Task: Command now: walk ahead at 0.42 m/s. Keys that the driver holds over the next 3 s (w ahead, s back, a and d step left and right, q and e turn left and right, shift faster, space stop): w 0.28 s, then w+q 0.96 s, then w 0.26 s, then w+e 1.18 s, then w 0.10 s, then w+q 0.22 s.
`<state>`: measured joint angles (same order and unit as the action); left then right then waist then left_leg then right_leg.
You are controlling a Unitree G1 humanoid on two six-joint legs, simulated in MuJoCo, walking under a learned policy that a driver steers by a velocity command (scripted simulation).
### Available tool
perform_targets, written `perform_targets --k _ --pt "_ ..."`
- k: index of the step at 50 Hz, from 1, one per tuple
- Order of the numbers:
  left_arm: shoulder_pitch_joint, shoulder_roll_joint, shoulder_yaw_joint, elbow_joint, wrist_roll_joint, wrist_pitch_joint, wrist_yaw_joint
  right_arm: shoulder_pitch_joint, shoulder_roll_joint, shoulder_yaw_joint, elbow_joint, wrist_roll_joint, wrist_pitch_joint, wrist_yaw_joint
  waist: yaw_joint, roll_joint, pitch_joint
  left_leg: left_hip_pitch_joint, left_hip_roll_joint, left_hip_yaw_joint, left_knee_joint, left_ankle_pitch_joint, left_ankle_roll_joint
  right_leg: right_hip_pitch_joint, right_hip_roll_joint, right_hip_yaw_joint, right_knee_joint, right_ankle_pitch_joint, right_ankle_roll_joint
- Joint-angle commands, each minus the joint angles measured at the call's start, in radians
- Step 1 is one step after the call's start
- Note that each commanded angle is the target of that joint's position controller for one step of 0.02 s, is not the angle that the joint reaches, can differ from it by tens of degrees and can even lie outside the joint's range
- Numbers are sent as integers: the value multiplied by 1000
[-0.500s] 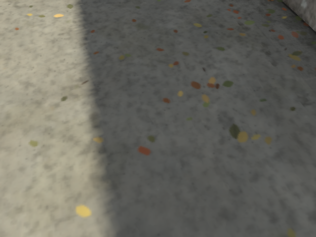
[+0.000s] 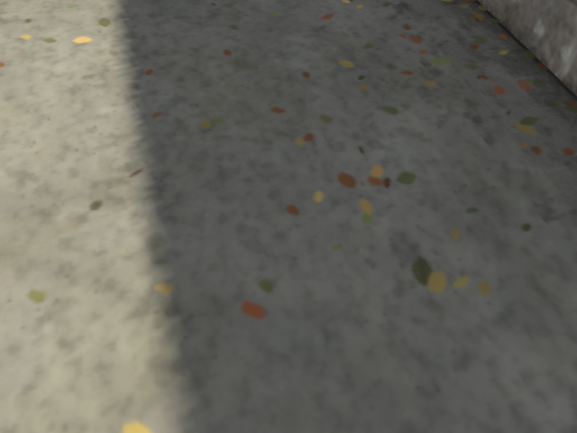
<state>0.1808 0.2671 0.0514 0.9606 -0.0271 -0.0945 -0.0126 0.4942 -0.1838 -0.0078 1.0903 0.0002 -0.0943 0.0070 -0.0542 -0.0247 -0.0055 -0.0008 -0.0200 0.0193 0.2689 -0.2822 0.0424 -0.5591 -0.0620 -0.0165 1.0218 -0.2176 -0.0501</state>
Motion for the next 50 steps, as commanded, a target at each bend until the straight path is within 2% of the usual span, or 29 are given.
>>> perform_targets --k 1,3,5,8,10,11,12,13,14,15,16,17,18,20,23,26,29,34,37,38,39,40,41,42,43,44,45,47,50 --pt "-178 -8 -11 -107 4 -10 -13 46 -140 -17 -39 -6 9 -20 -16 106 130 31 215 -156 -147 341 126 -197 -16 -16 -191 104 32" --pt "-261 -16 -21 -141 1 -9 -17 52 -170 -23 -48 -5 12 -29 -30 121 147 -45 203 -122 -178 311 127 -103 14 -44 -333 179 43" --pt "-305 4 -23 -163 -3 -7 -24 72 -186 -31 -42 6 9 -32 -29 136 165 -55 226 -115 -199 305 134 -51 26 -46 -402 216 36" --pt "-318 44 -14 -187 -5 -11 -34 60 -193 -43 -41 18 12 -33 10 133 161 37 269 -97 -153 429 113 -16 29 -21 -477 211 -5" --pt "-216 94 10 -168 -4 -15 -33 30 -215 -54 -53 10 23 -32 82 158 64 91 275 -67 -1 781 88 143 75 -45 -475 169 -42" --pt "-64 130 34 -122 -7 -12 -27 14 -211 -54 -62 2 33 -31 158 162 -31 67 244 -38 173 918 67 328 106 -62 -473 158 -69" --pt "110 172 55 -73 -9 -5 -17 -2 -202 -47 -81 -6 37 -29 235 147 -136 -83 205 -22 401 833 37 592 52 1 -462 144 -106" --pt "265 274 79 -44 19 2 -8 97 -85 -15 -106 -17 23 -16 206 -87 -314 -448 58 4 809 357 -21 983 -224 428 -496 -28 -250" --pt "270 224 61 -32 18 5 -14 114 -42 -1 -91 10 -6 -9 188 -218 -413 -610 -48 -117 1052 -260 -30 1026 -351 823 -730 -197 -329" --pt "159 154 39 -42 10 -3 -17 9 -139 -29 -124 45 -29 -6 173 -152 -217 -710 17 -165 1137 -228 0 861 -310 712 -770 -236 -263" --pt "62 108 26 -64 12 -10 -16 -81 -169 -37 -150 62 -37 -10 141 -80 -95 -707 73 -137 1116 -137 20 683 -281 534 -788 -151 -220" --pt "-10 75 15 -70 20 -19 -22 -114 -163 -43 -152 56 -32 -19 99 -6 -26 -652 120 -122 1050 -58 20 523 -242 398 -820 -26 -189" --pt "-47 43 7 -67 29 -29 -26 -101 -153 -54 -145 43 -15 -28 60 -21 -7 -584 153 -128 986 -11 21 431 -197 288 -846 38 -158" --pt "-42 32 6 -42 36 -36 -27 -55 -102 -53 -133 39 20 -29 25 -54 16 -510 167 -128 939 12 19 330 -163 175 -893 77 -146" --pt "-3 74 15 -11 41 -44 -11 -134 -114 -64 -179 29 40 -33 20 -40 71 -612 171 -143 864 110 3 309 -164 82 -941 140 -161" --pt "28 96 17 -4 45 -42 10 -236 -121 -69 -223 23 28 -21 41 -11 83 -691 154 -149 686 283 -8 371 -154 5 -945 217 -147" --pt "62 119 17 -4 38 -36 26 -354 -99 -56 -265 18 19 2 81 5 93 -667 139 -67 503 401 -10 415 -145 -77 -951 259 -123" --pt "176 145 25 25 21 6 33 -504 -87 -42 -363 20 20 41 134 23 121 -768 118 1 370 302 19 660 -210 -126 -852 394 -111" --pt "145 182 37 0 20 33 40 -467 -130 -60 -399 25 24 61 79 -37 53 -629 41 86 356 152 67 713 -223 -173 -679 829 -78" --pt "130 194 40 -11 23 42 44 -381 -162 -78 -389 27 27 63 26 -61 -4 -509 -1 110 363 111 91 700 -217 -188 -545 978 -65" --pt "110 195 39 -24 21 49 48 -233 -215 -107 -359 30 29 57 -56 -56 -83 -296 -43 111 306 150 126 628 -187 -208 -344 991 -39" --pt "114 180 30 -48 28 42 49 -68 -302 -145 -325 29 38 35 -125 33 -181 15 49 -77 260 142 185 395 -142 -210 -45 723 4" --pt "222 11 -21 -94 52 7 22 -70 -395 -160 -327 30 37 27 -4 285 -278 376 316 -654 185 6 381 -77 80 -124 321 -269 64" --pt "115 100 -5 -115 13 -43 4 -32 -314 -135 -346 15 28 24 -68 180 -376 440 364 -858 44 -39 398 -197 100 104 425 -356 40" --pt "10 143 9 -154 -21 -68 -3 -73 -263 -120 -345 4 20 21 -77 145 -237 357 330 -700 28 46 337 -276 44 124 398 -263 11" --pt "-9 132 5 -161 -14 -78 1 -150 -234 -112 -361 10 13 21 -28 46 -149 199 287 -566 25 157 302 -242 -2 118 307 -176 2" --pt "-6 134 13 -150 7 -74 9 -221 -205 -103 -381 10 12 22 15 -2 -89 53 248 -469 10 272 278 -174 -32 110 218 -138 11" --pt "34 135 24 -154 23 -42 9 -270 -189 -94 -405 1 11 17 71 18 -60 -97 207 -395 -32 371 269 -62 -57 113 129 -107 38" --pt "-15 95 18 -187 44 -16 16 -240 -232 -104 -403 13 9 -2 76 31 -17 -209 171 -306 -61 448 268 -54 -45 76 -39 -17 97"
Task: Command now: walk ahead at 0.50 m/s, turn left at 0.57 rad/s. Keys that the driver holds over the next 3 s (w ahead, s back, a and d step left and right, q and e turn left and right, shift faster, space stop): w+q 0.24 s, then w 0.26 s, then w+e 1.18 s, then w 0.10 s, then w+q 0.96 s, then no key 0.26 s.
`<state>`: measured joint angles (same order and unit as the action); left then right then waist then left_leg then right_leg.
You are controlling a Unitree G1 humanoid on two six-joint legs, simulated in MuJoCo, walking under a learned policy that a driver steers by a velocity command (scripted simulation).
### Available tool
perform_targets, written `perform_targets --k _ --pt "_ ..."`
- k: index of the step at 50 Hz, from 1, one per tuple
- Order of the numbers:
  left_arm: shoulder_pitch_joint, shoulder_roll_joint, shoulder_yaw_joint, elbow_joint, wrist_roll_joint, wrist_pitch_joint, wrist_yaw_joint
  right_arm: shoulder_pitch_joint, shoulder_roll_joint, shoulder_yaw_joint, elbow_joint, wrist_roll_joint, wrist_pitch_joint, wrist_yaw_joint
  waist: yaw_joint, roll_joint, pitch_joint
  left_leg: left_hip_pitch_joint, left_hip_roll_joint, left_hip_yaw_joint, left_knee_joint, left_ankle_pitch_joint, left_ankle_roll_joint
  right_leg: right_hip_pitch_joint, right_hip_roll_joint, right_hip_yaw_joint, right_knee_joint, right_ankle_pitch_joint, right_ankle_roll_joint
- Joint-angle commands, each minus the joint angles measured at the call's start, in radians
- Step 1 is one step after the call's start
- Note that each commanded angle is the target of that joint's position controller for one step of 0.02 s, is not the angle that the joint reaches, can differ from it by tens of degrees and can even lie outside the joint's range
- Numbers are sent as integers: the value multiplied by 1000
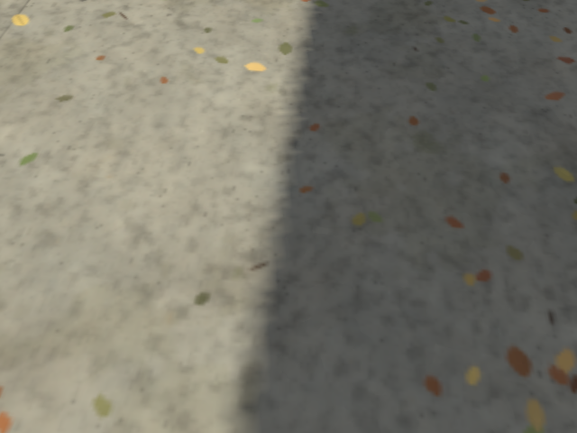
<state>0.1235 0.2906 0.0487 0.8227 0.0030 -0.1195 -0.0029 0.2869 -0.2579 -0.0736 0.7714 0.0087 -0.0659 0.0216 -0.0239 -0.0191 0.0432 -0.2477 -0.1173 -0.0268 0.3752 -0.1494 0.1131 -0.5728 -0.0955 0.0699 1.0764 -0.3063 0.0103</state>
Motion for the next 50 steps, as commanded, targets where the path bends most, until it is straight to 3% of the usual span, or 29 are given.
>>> perform_targets --k 1,5,8,11,12,13,14,15,16,17,18,19,20,22,25,27,30,33,35,36,37,38,39,40,41,42,44,46,50 --pt "-3 64 17 -66 15 11 8 -16 -171 -43 -82 6 -17 -24 32 34 -52 19 250 -238 -169 302 185 -43 0 -18 -176 137 49" --pt "-146 39 5 -114 3 4 1 41 -180 -47 -72 12 -3 -35 -30 92 -42 -26 191 -199 -141 162 109 56 71 -37 -478 398 51" --pt "-194 70 13 -146 -10 -3 -7 81 -172 -46 -57 18 2 -36 -44 115 -44 35 223 -275 -90 87 91 81 87 -6 -559 400 35" --pt "-164 114 31 -150 -13 -20 -17 73 -169 -46 -63 14 12 -45 -13 145 -51 120 262 -366 1 82 75 120 87 14 -601 282 1" --pt "-111 123 38 -137 -12 -26 -17 58 -162 -44 -70 13 17 -46 17 159 -65 124 253 -378 44 110 64 187 92 -1 -627 257 -18" --pt "-11 147 52 -110 -3 -32 -13 49 -132 -32 -77 8 17 -45 65 152 -123 113 209 -344 144 174 37 326 79 -11 -650 265 -49" --pt "133 192 64 -94 15 -35 -8 53 -76 -9 -93 -6 14 -41 123 76 -256 14 154 -271 393 90 1 567 -64 117 -624 226 -112" --pt "256 277 89 -54 22 -21 -9 219 -8 11 -101 19 2 -38 69 -244 -389 -348 4 -146 734 -320 -80 931 -284 562 -679 70 -292" --pt "278 204 76 -36 -9 -15 -19 243 -86 4 -76 37 -1 -41 88 -250 -361 -513 53 -169 891 -437 -88 941 -325 760 -772 -200 -309" --pt "222 130 56 -56 -15 -12 -19 127 -157 -13 -82 35 1 -42 115 -129 -214 -556 93 -176 937 -348 -88 816 -274 625 -795 -235 -260" --pt "160 106 45 -67 -4 -4 -19 38 -161 -13 -104 18 2 -45 104 -49 -131 -531 129 -132 918 -275 -88 682 -229 484 -801 -127 -227" --pt "122 87 37 -65 3 1 -20 -16 -147 -13 -122 1 -1 -43 87 -30 -65 -509 154 -123 861 -228 -86 566 -191 394 -823 -3 -225" --pt "107 72 29 -61 11 1 -18 -18 -131 -13 -128 -1 -3 -37 58 -56 -53 -460 183 -118 810 -196 -81 503 -159 326 -841 82 -217" --pt "116 66 27 -46 4 -2 -18 5 -91 -5 -124 6 -2 -29 35 -84 -59 -409 201 -80 730 -182 -83 460 -124 241 -874 182 -223" --pt "146 119 40 -25 -11 -4 -13 -65 -59 12 -156 -4 -4 -26 46 -66 -44 -426 222 -41 568 -110 -101 445 -136 170 -918 295 -251" --pt "165 134 43 -15 -20 6 -10 -135 -44 21 -176 -7 -14 -22 65 -57 -35 -390 216 -20 428 -7 -108 426 -110 127 -927 324 -239" --pt "213 151 44 2 -31 22 -7 -223 -46 24 -193 2 -25 -12 92 -59 -19 -300 172 5 261 117 -126 402 -82 87 -910 335 -217" --pt "266 157 44 21 -37 37 -3 -289 -66 17 -217 12 -36 0 104 -69 -13 -252 145 0 171 124 -123 442 -109 129 -864 307 -201" --pt "263 170 48 23 -39 47 2 -267 -95 5 -216 14 -45 3 68 -84 -24 -168 137 -6 107 94 -104 459 -125 166 -814 289 -177" --pt "253 169 47 22 -38 51 5 -211 -112 -6 -199 12 -48 0 29 -81 -48 -67 130 3 68 94 -87 443 -110 156 -760 323 -157" --pt "253 146 39 18 -31 50 5 -108 -149 -26 -170 3 -48 -10 -21 -67 -111 105 140 1 56 83 -62 399 -60 124 -637 387 -130" --pt "227 84 16 -14 -13 44 2 56 -216 -47 -153 -19 -47 -23 -100 17 -243 360 310 -155 84 81 4 244 6 73 -362 240 -88" --pt "336 -14 -13 -42 -17 28 5 134 -296 -64 -135 -32 -30 -24 -67 292 -373 637 555 -523 27 -6 139 -84 121 -33 -30 -217 -30" --pt "325 74 7 -32 -43 21 6 155 -220 -49 -120 -24 -26 -20 -85 261 -361 594 552 -655 -42 -183 168 -198 86 45 130 -278 -25" --pt "258 129 25 -45 -52 24 6 101 -165 -31 -121 -12 -28 -18 -79 193 -226 488 513 -512 -62 -190 131 -246 46 52 177 -194 -29" --pt "218 123 28 -48 -45 32 8 37 -128 -18 -122 -12 -30 -15 -53 152 -159 376 463 -392 -89 -134 103 -220 13 34 165 -116 -25" --pt "195 94 33 -55 -32 54 6 -52 -81 -5 -113 -18 -36 -8 1 151 -63 197 399 -231 -165 -19 77 -149 -28 34 97 -26 -16" --pt "189 51 27 -69 -33 75 1 -78 -91 -14 -97 -19 -49 -9 28 136 -37 122 393 -141 -214 83 83 -109 -38 25 69 25 -5" --pt "113 30 22 -112 -24 86 -12 -64 -132 -32 -59 -20 -55 -22 28 85 -16 130 391 5 -243 192 86 -138 -41 25 -94 186 8"
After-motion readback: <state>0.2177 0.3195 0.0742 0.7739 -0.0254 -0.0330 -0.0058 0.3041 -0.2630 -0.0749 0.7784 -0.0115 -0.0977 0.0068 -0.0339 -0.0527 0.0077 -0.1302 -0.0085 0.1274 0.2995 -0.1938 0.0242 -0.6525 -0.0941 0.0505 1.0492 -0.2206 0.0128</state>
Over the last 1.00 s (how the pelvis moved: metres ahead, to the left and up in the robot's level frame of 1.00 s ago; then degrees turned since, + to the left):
0.56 0.04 0.00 20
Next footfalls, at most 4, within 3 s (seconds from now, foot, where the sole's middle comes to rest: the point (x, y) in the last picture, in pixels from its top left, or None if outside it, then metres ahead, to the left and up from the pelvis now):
0.28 right None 0.35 -0.14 -0.78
0.76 left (219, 402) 0.53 0.16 -0.78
1.26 right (329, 296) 0.81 -0.11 -0.78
1.74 left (283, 204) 1.12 0.01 -0.78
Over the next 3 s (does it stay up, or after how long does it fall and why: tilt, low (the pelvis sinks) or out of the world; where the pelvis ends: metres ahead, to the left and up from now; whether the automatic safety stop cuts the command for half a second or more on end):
stays up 1.51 -0.15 0.00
